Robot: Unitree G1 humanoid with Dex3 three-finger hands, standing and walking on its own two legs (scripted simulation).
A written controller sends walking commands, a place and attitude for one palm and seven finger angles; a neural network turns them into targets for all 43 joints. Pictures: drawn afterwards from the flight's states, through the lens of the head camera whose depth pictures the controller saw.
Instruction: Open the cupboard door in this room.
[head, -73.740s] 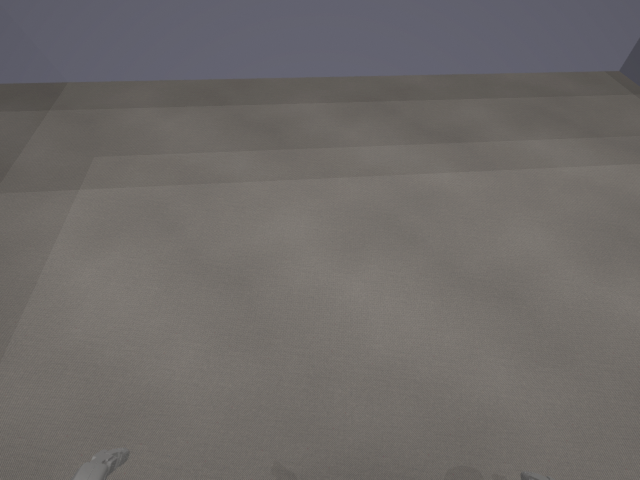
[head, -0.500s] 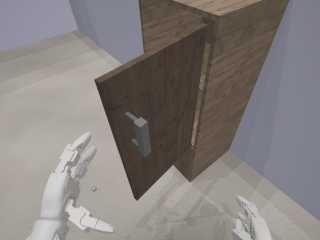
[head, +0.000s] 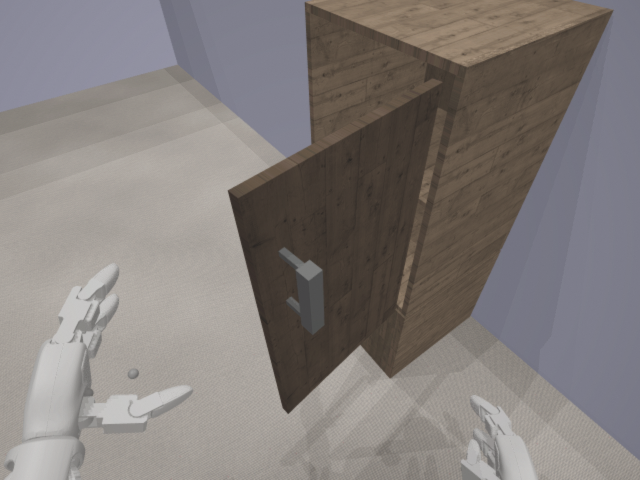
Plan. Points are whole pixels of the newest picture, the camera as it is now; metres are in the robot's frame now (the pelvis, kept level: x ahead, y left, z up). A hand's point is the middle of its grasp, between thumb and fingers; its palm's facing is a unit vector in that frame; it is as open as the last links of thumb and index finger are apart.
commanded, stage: draw the hand back to the body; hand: left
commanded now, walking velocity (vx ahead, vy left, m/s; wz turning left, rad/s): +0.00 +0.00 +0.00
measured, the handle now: (300, 290) +0.34 +0.07 +0.06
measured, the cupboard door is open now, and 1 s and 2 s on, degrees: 98 98 98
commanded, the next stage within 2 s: step back with the hand held close in 0.76 s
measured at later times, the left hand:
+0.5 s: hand (65, 328) +0.20 +0.26 +0.17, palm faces +0.47 -0.78 -0.41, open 8.0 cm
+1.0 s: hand (70, 336) +0.19 +0.25 +0.17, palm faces +0.44 -0.78 -0.45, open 7.4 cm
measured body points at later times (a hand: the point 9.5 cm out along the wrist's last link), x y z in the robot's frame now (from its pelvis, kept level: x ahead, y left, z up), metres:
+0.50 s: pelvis +0.01 +0.00 +0.01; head +0.00 -0.03 +0.46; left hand +0.17 +0.30 +0.19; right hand +0.20 -0.22 -0.07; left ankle -0.02 +0.11 -0.73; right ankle -0.01 -0.12 -0.73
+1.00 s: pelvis -0.01 -0.01 +0.01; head -0.01 -0.03 +0.46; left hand +0.16 +0.29 +0.20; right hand +0.18 -0.24 -0.07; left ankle -0.02 +0.11 -0.73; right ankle -0.01 -0.12 -0.73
